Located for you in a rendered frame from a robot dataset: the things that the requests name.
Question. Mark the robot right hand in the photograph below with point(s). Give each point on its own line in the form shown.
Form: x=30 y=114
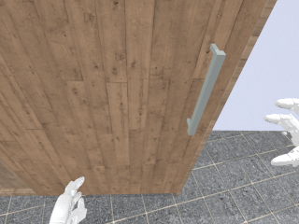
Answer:
x=291 y=125

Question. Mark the handle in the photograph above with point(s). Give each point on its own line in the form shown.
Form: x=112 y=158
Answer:
x=211 y=77

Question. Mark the wardrobe door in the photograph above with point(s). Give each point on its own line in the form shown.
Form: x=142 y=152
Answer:
x=9 y=179
x=102 y=89

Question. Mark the robot left hand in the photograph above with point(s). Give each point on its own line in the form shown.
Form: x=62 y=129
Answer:
x=62 y=211

